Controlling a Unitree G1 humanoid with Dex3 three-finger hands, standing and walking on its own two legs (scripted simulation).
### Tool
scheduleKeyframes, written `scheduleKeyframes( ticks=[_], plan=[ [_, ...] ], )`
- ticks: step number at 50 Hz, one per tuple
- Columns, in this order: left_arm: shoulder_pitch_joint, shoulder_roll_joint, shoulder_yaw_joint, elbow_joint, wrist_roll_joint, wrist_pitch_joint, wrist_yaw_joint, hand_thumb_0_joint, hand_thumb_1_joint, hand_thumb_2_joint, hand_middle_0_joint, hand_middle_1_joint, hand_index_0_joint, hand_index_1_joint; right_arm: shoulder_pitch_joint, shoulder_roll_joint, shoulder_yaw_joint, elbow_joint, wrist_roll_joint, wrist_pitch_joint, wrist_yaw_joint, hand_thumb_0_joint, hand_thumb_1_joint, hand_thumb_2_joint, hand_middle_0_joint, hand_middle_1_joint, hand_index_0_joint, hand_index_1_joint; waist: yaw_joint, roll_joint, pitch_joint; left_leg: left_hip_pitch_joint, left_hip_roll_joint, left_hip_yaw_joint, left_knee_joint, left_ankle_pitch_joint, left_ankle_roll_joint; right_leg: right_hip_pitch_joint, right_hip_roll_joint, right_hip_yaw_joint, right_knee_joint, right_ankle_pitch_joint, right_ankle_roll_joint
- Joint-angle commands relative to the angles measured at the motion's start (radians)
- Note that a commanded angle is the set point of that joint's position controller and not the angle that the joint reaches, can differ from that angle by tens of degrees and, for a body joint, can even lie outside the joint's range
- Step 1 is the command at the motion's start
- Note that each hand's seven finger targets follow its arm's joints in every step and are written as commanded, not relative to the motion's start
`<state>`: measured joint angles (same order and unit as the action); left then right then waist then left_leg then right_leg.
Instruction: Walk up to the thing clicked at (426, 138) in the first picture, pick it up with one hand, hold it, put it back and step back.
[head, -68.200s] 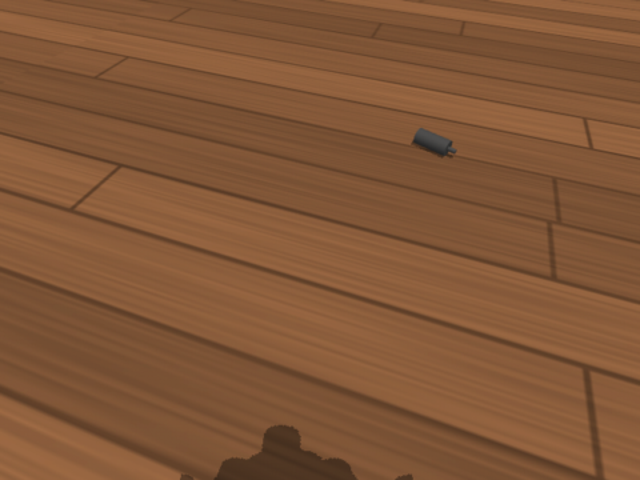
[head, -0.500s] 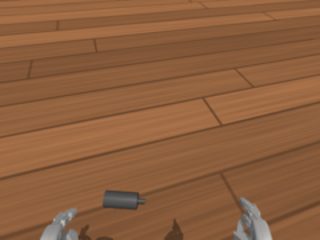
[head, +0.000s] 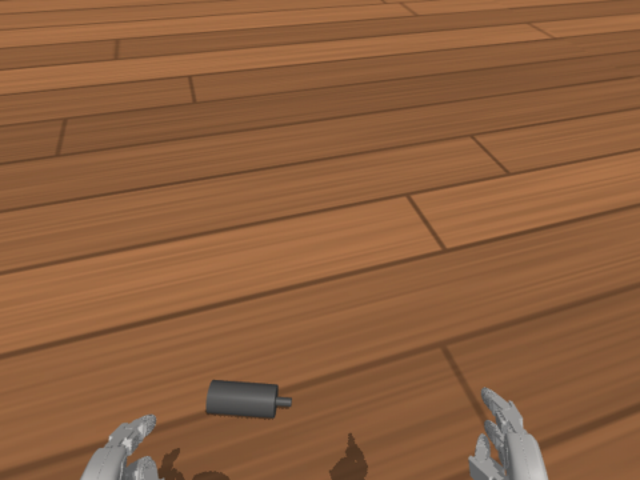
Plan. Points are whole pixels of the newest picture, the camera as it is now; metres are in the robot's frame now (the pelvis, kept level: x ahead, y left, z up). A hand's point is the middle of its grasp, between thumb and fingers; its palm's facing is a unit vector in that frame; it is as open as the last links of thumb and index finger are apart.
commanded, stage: home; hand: left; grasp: from above
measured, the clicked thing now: (251, 399) +0.48 +0.16 -0.67
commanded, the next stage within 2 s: stand in 0.90 s
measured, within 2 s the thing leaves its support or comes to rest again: neither
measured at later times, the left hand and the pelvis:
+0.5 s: hand (160, 472) +0.18 +0.18 -0.05, palm faces +0.03 -0.98 -0.21, open 7.4 cm; pelvis +0.02 +0.00 +0.00, yaw +0 degrees
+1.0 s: hand (161, 478) +0.17 +0.18 -0.05, palm faces +0.04 -0.98 -0.21, open 7.4 cm; pelvis +0.01 +0.00 +0.00, yaw +0 degrees
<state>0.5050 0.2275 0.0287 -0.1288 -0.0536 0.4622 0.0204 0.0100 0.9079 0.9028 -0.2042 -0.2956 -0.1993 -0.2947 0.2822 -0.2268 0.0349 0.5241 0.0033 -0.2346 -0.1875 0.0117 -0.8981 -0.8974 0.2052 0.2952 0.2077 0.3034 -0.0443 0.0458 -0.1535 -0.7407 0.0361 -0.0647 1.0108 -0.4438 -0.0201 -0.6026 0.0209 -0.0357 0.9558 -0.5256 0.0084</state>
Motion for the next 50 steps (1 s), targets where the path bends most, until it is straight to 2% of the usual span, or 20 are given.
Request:
scheduleKeyframes(
  ticks=[1,3,4,5,7,11,12,16,21,25,26,29,35,36,40,41,47,48,49,50],
  plan=[
    [-0.025,0.115,0.074,-0.21,0.002,-0.052,0.007,0.0,0.9,0.9,-0.2,-0.3,-0.2,-0.3,-0.059,-0.122,-0.056,-0.153,0.004,-0.059,-0.012,0.0,-0.901,-0.899,0.199,0.299,0.2,0.299,0.003,0.005,-0.089,0.192,-0.024,0.027,-0.157,0.153,0.033,-0.049,0.014,-0.021,-0.173,0.192,-0.005],
    [-0.007,0.111,0.071,-0.202,-0.002,-0.052,0.007,0.0,0.9,0.9,-0.2,-0.3,-0.2,-0.299,-0.056,-0.121,-0.055,-0.153,0.004,-0.057,-0.011,0.0,-0.901,-0.899,0.199,0.299,0.2,0.299,0.004,0.001,-0.101,0.197,-0.026,0.027,-0.145,0.189,0.034,-0.038,0.014,-0.021,-0.17,0.231,-0.002],
    [-0.008,0.087,0.046,-0.191,0.001,-0.051,0.006,0.0,0.9,0.9,-0.2,-0.3,-0.2,-0.299,-0.062,-0.113,-0.05,-0.158,0.004,-0.057,-0.012,0.0,-0.901,-0.899,0.2,0.299,0.2,0.299,-0.003,-0.015,-0.095,0.197,-0.027,0.033,-0.134,0.216,0.036,-0.035,0.013,-0.02,-0.17,0.264,0.002],
    [-0.015,0.109,0.071,-0.205,-0.003,-0.055,0.006,0.0,0.9,0.9,-0.199,-0.3,-0.2,-0.299,-0.055,-0.122,-0.056,-0.151,0.003,-0.056,-0.011,0.0,-0.901,-0.899,0.2,0.299,0.2,0.299,-0.003,-0.009,-0.109,0.203,-0.026,0.031,-0.13,0.223,0.037,-0.027,0.012,-0.018,-0.167,0.274,0.003],
    [-0.022,0.102,0.055,-0.207,0.0,-0.058,0.005,0.0,0.9,0.9,-0.2,-0.3,-0.2,-0.3,-0.056,-0.12,-0.054,-0.148,0.004,-0.054,-0.01,0.0,-0.901,-0.899,0.199,0.299,0.199,0.299,-0.001,0.013,-0.109,0.206,-0.024,0.026,-0.139,0.233,0.033,-0.034,0.013,-0.02,-0.159,0.277,-0.001],
    [-0.015,0.103,0.06,-0.19,0.001,-0.059,0.008,0.0,0.9,0.9,-0.2,-0.3,-0.2,-0.3,-0.059,-0.124,-0.059,-0.148,0.003,-0.047,-0.009,0.0,-0.901,-0.899,0.199,0.299,0.199,0.299,0.002,-0.012,-0.085,0.193,-0.025,0.028,-0.138,0.223,0.036,-0.032,0.012,-0.02,-0.168,0.27,-0.001],
    [-0.01,0.12,0.076,-0.197,0.001,-0.057,0.009,0.0,0.9,0.9,-0.199,-0.3,-0.2,-0.3,-0.054,-0.125,-0.06,-0.151,0.003,-0.046,-0.008,0.0,-0.901,-0.899,0.199,0.299,0.199,0.299,0.006,-0.004,-0.106,0.2,-0.025,0.027,-0.137,0.231,0.037,-0.028,0.012,-0.016,-0.168,0.277,-0.001],
    [-0.008,0.103,0.059,-0.21,-0.001,-0.058,0.006,0.0,0.9,0.9,-0.199,-0.3,-0.2,-0.3,-0.048,-0.121,-0.057,-0.153,0.004,-0.044,-0.005,0.0,-0.901,-0.899,0.199,0.299,0.199,0.299,0.001,0.009,-0.13,0.225,-0.024,0.026,-0.129,0.28,0.036,-0.014,0.011,-0.017,-0.158,0.322,0.001],
    [0.004,0.115,0.071,-0.189,0.002,-0.054,0.011,0.0,0.9,0.9,-0.199,-0.301,-0.2,-0.3,-0.049,-0.125,-0.061,-0.148,0.003,-0.034,-0.002,0.0,-0.902,-0.899,0.199,0.299,0.199,0.299,0.002,0.003,-0.104,0.217,-0.022,0.023,-0.13,0.279,0.036,-0.018,0.014,-0.02,-0.157,0.317,0.0],
    [-0.001,0.096,0.048,-0.204,0.001,-0.053,0.007,0.0,0.9,0.9,-0.199,-0.301,-0.2,-0.3,-0.053,-0.121,-0.058,-0.16,0.005,-0.03,0.004,0.0,-0.902,-0.899,0.199,0.299,0.199,0.299,0.005,0.026,-0.108,0.227,-0.017,0.014,-0.136,0.309,0.031,-0.023,0.017,-0.029,-0.146,0.328,-0.004],
    [0.007,0.108,0.063,-0.187,0.0,-0.05,0.01,0.0,0.9,0.9,-0.199,-0.301,-0.2,-0.3,-0.051,-0.133,-0.066,-0.154,0.005,-0.03,0.003,0.0,-0.902,-0.899,0.199,0.299,0.199,0.299,0.0,0.013,-0.104,0.224,-0.016,0.011,-0.142,0.284,0.032,-0.03,0.019,-0.028,-0.148,0.303,-0.006],
    [-0.015,0.111,0.061,-0.205,0.002,-0.053,0.009,0.0,0.9,0.9,-0.199,-0.301,-0.2,-0.3,-0.049,-0.129,-0.065,-0.155,0.003,-0.03,0.004,0.0,-0.902,-0.899,0.199,0.299,0.199,0.299,-0.001,0.029,-0.107,0.224,-0.014,0.005,-0.154,0.244,0.029,-0.04,0.019,-0.029,-0.15,0.265,-0.008],
    [-0.003,0.106,0.058,-0.21,0.0,-0.052,0.009,0.0,0.9,0.9,-0.199,-0.301,-0.2,-0.3,-0.05,-0.123,-0.06,-0.164,0.004,-0.029,0.005,0.0,-0.902,-0.899,0.199,0.299,0.199,0.299,0.005,0.011,-0.116,0.215,-0.017,0.013,-0.139,0.274,0.032,-0.023,0.016,-0.026,-0.146,0.302,-0.005],
    [-0.003,0.116,0.071,-0.213,0.0,-0.055,0.011,0.0,0.9,0.9,-0.199,-0.301,-0.2,-0.3,-0.046,-0.127,-0.065,-0.163,0.003,-0.027,0.005,0.0,-0.902,-0.899,0.199,0.299,0.199,0.299,0.005,0.011,-0.116,0.215,-0.017,0.015,-0.137,0.271,0.033,-0.028,0.014,-0.023,-0.146,0.298,-0.006],
    [-0.024,0.097,0.047,-0.222,0.0,-0.057,0.007,0.0,0.9,0.9,-0.199,-0.301,-0.2,-0.3,-0.053,-0.118,-0.057,-0.173,0.004,-0.027,0.005,0.0,-0.902,-0.899,0.199,0.299,0.199,0.299,-0.001,0.023,-0.103,0.204,-0.019,0.015,-0.146,0.233,0.031,-0.04,0.014,-0.026,-0.153,0.269,-0.007],
    [-0.008,0.108,0.065,-0.19,0.0,-0.051,0.009,0.0,0.9,0.9,-0.199,-0.301,-0.2,-0.3,-0.055,-0.126,-0.063,-0.167,0.004,-0.026,0.002,0.0,-0.902,-0.899,0.199,0.299,0.199,0.299,0.002,0.004,-0.087,0.187,-0.02,0.015,-0.148,0.197,0.033,-0.045,0.014,-0.025,-0.159,0.238,-0.006],
    [-0.017,0.123,0.069,-0.233,-0.002,-0.055,0.009,0.0,0.9,0.9,-0.199,-0.3,-0.2,-0.3,-0.048,-0.124,-0.059,-0.172,0.006,-0.027,0.0,0.0,-0.901,-0.899,0.199,0.299,0.199,0.299,0.0,0.009,-0.114,0.197,-0.026,0.027,-0.132,0.221,0.037,-0.029,0.009,-0.016,-0.162,0.273,0.0],
    [0.012,0.118,0.074,-0.194,0.0,-0.051,0.011,0.0,0.9,0.9,-0.199,-0.3,-0.2,-0.3,-0.051,-0.124,-0.061,-0.169,0.006,-0.025,-0.001,0.0,-0.902,-0.899,0.199,0.299,0.199,0.299,0.003,-0.001,-0.098,0.191,-0.025,0.03,-0.131,0.224,0.037,-0.034,0.009,-0.016,-0.161,0.273,-0.001],
    [0.003,0.11,0.06,-0.203,0.0,-0.054,0.01,0.0,0.9,0.9,-0.199,-0.3,-0.2,-0.3,-0.051,-0.124,-0.06,-0.171,0.005,-0.024,-0.001,0.0,-0.901,-0.899,0.199,0.299,0.199,0.299,-0.002,-0.007,-0.098,0.191,-0.023,0.026,-0.133,0.221,0.037,-0.034,0.01,-0.017,-0.158,0.27,-0.003],
    [-0.285,0.192,0.063,0.147,0.121,-0.264,0.049,0.0,0.9,0.9,-0.199,-0.302,-0.2,-0.301,-0.114,-0.208,-0.089,0.099,-0.103,0.069,0.058,0.0,-0.903,-0.899,0.199,0.299,0.199,0.299,0.093,-0.058,0.13,0.161,-0.001,0.005,-0.229,0.367,0.087,0.196,-0.075,0.055,-0.222,0.268,-0.031]
  ],
)
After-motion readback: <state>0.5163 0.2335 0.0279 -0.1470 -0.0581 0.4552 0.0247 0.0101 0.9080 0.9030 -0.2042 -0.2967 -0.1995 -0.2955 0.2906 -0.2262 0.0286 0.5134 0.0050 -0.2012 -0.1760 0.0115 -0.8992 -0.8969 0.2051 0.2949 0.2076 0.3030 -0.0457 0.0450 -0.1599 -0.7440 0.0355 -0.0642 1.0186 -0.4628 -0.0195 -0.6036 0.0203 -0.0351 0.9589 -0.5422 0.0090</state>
